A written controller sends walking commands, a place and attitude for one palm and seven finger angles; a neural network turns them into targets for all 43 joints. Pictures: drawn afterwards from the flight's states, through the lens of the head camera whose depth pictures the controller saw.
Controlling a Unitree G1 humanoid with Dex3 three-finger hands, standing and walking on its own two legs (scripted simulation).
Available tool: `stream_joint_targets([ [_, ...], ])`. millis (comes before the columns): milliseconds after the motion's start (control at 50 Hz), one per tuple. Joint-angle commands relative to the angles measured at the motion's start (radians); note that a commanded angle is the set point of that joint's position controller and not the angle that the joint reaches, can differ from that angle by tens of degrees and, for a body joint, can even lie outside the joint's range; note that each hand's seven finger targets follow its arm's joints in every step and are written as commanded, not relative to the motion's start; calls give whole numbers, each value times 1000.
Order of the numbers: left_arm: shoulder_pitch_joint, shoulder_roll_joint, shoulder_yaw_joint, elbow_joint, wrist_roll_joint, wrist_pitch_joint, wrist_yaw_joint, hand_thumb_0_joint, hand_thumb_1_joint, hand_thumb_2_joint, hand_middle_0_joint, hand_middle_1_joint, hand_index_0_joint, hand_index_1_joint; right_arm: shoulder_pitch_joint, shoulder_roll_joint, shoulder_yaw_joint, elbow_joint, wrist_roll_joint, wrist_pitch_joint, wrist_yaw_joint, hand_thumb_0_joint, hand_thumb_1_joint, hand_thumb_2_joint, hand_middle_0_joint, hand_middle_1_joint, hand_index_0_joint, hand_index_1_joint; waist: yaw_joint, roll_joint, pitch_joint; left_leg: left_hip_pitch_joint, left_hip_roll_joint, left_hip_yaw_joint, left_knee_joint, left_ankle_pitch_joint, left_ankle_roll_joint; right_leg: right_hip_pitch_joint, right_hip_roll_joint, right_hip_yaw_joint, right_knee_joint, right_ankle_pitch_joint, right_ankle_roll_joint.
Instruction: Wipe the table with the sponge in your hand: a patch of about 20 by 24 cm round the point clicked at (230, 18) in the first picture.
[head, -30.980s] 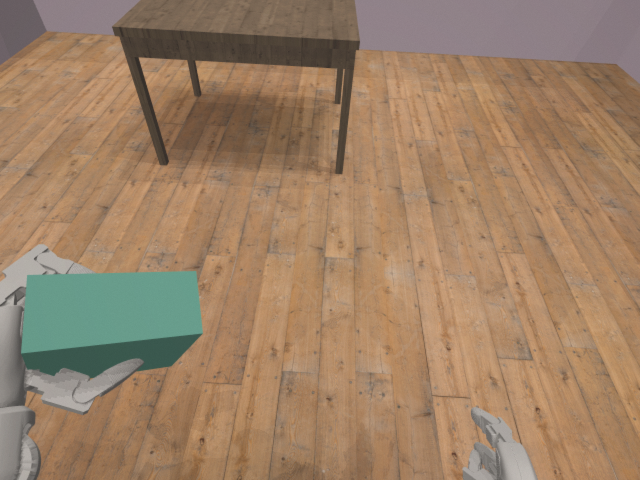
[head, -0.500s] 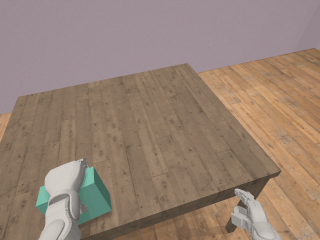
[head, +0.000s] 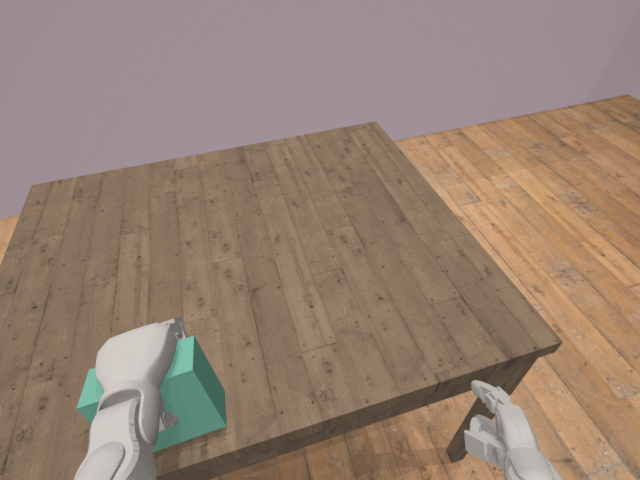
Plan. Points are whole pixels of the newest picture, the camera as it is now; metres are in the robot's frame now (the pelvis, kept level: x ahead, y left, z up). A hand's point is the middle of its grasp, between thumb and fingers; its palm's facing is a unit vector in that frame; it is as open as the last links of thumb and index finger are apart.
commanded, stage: move the sponge above the wiping area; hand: left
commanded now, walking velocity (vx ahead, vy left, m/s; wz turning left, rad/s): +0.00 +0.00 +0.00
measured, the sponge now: (166, 407) +0.20 +0.26 -0.05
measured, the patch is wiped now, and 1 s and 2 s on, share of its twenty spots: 0.00 0.00 0.20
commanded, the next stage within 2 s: lower the sponge onto the table in 0.04 s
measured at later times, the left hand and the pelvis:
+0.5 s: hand (164, 365) +0.23 +0.25 +0.02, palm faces -0.03 -0.14 -0.99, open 10.1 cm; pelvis +0.00 +0.00 +0.00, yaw +0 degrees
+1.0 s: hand (151, 377) +0.22 +0.26 +0.01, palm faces -0.03 -0.12 -0.99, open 10.1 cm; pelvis +0.00 +0.00 +0.00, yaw +0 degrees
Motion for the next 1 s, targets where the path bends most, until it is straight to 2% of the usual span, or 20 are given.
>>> stream_joint_targets([
  [0, -247, 292, 216, -352, 91, -92, 125, 0, 100, 1300, -1200, -1600, -1200, -1600, -199, -102, -47, -162, -19, -72, -12, 0, -900, -900, 200, 300, 200, 300, 35, 69, -225, 6, 6, -92, -30, 290, -1, 157, -23, 144, -35, 248, -61],
  [20, -263, 233, 170, -358, 95, -94, 140, 0, 100, 1300, -1200, -1600, -1200, -1600, -202, -89, -47, -164, -18, -74, -12, 0, -900, -900, 200, 300, 200, 300, 27, 86, -224, 9, 11, -90, -34, 296, -4, 146, -24, 122, -32, 228, -60],
  [100, -305, 195, 135, -280, 64, -39, 157, 0, 100, 1300, -1200, -1600, -1200, -1600, -217, -98, -50, -145, 3, -76, -12, 0, -900, -900, 200, 300, 200, 300, 5, 35, -143, 12, 17, -101, -53, 229, -11, 70, -17, 121, -71, 117, -59],
  [120, -291, 143, 90, -263, 46, -24, 148, 0, 100, 1300, -1200, -1600, -1200, -1600, -218, -93, -52, -153, 10, -78, -15, 0, -900, -900, 200, 300, 200, 300, -2, 17, -151, 7, 17, -87, -54, 222, -4, 79, -22, 95, -69, 117, -51],
  [180, -241, 123, 59, -193, 22, 32, 105, 0, 100, 1300, -1200, -1600, -1200, -1600, -233, -103, -48, -142, 16, -59, -13, 0, -900, -900, 200, 300, 200, 300, -3, -70, -136, -10, 12, -86, -64, 223, -6, 92, -27, 86, -77, 128, -43],
  [220, -229, 93, 26, -209, 14, 46, 74, 0, 100, 1300, -1200, -1600, -1200, -1600, -230, -103, -44, -164, 18, -55, -9, 0, -900, -900, 200, 300, 200, 300, -7, -59, -153, -13, 12, -82, -63, 216, 2, 106, -28, 74, -69, 120, -42],
  [300, -236, 187, 96, -228, 47, 21, 53, 0, 100, 1300, -1200, -1600, -1200, -1600, -221, -111, -39, -166, 5, -47, -5, 0, -900, -900, 200, 300, 200, 300, 13, -49, -191, -14, 11, -90, -58, 246, 0, 141, -24, 95, -50, 160, -47],
  [380, -240, 191, 116, -259, 83, -33, 89, 0, 100, 1300, -1200, -1600, -1200, -1600, -214, -95, -40, -167, -4, -56, 1, 0, -900, -900, 200, 300, 200, 300, 33, 6, -204, -8, 15, -94, -52, 293, -8, 152, -21, 88, -30, 202, -55],
  [400, -231, 260, 184, -283, 86, -37, 107, 0, 100, 1300, -1200, -1600, -1200, -1600, -213, -105, -42, -165, -7, -56, 2, 0, -900, -900, 200, 300, 200, 300, 44, 31, -214, -13, 15, -101, -59, 281, -10, 171, -15, 112, -30, 202, -60],
  [420, -239, 194, 133, -291, 89, -37, 116, 0, 100, 1300, -1200, -1600, -1200, -1600, -220, -90, -37, -173, -5, -57, 3, 0, -900, -900, 200, 300, 200, 300, 37, 32, -218, -17, 13, -95, -57, 294, -11, 176, -19, 96, -24, 214, -57],
  [540, -214, 138, 91, -187, 56, 36, 130, 0, 100, 1300, -1200, -1600, -1200, -1600, -243, -97, -40, -155, 13, -46, 6, 0, -900, -900, 200, 300, 200, 300, 17, -47, -131, -31, 8, -78, -62, 228, -5, 116, -26, 106, -65, 159, -51],
  [600, -240, 147, 84, -195, 39, 53, 104, 0, 100, 1300, -1200, -1600, -1200, -1600, -239, -108, -42, -157, 14, -42, -2, 0, -900, -900, 200, 300, 200, 300, 1, -66, -153, -20, 6, -80, -54, 216, 4, 110, -26, 117, -70, 150, -46],
  [620, -258, 103, 39, -206, 37, 48, 91, 0, 100, 1300, -1200, -1600, -1200, -1600, -234, -103, -42, -165, 13, -43, -6, 0, -900, -900, 200, 300, 200, 300, -9, -47, -173, -17, 4, -70, -47, 223, 10, 117, -30, 96, -61, 165, -43],
  [700, -253, 178, 96, -223, 55, -14, 81, 0, 100, 1300, -1200, -1600, -1200, -1600, -203, -108, -45, -156, -3, -54, -13, 0, -900, -900, 200, 300, 200, 300, 2, -25, -210, -6, 1, -76, -26, 247, 11, 125, -26, 116, -47, 210, -48],
  [760, -275, 156, 87, -203, 77, -63, 104, 0, 100, 1300, -1200, -1600, -1200, -1600, -192, -96, -46, -148, -9, -64, -15, 0, -900, -900, 200, 300, 200, 300, 0, -15, -194, -17, 3, -72, -21, 242, 5, 99, -26, 104, -43, 198, -48],
  [800, -251, 217, 154, -212, 86, -80, 133, 0, 100, 1300, -1200, -1600, -1200, -1600, -184, -103, -52, -145, -13, -68, -14, 0, -900, -900, 200, 300, 200, 300, 19, 7, -208, -16, 4, -80, -21, 246, 0, 105, -20, 125, -39, 203, -57],
  [840, -212, 175, 139, -192, 84, -84, 155, 0, 100, 1300, -1200, -1600, -1200, -1600, -189, -93, -55, -148, -8, -71, -11, 0, -900, -900, 200, 300, 200, 300, 23, -9, -211, -26, 5, -72, -19, 262, -4, 113, -25, 110, -28, 231, -55],
  [900, -131, 214, 194, -160, 67, -60, 181, 0, 100, 1300, -1200, -1600, -1200, -1600, -195, -106, -58, -141, -1, -68, -5, 0, -900, -900, 200, 300, 200, 300, 35, -21, -210, -49, 0, -74, -23, 271, -11, 136, -28, 137, -21, 280, -58],
  [920, -151, 133, 121, -154, 63, -44, 177, 0, 100, 1300, -1200, -1600, -1200, -1600, -200, -97, -55, -147, 2, -62, -3, 0, -900, -900, 200, 300, 200, 300, 17, -41, -195, -61, 3, -64, -26, 262, -9, 124, -33, 109, -19, 269, -50],
  [980, -128, 136, 119, -121, 51, -9, 169, 0, 100, 1300, -1200, -1600, -1200, -1600, -212, -106, -60, -141, 9, -56, -1, 0, -900, -900, 200, 300, 200, 300, 16, -69, -166, -65, 5, -62, -23, 245, -6, 102, -34, 111, -30, 245, -47],
])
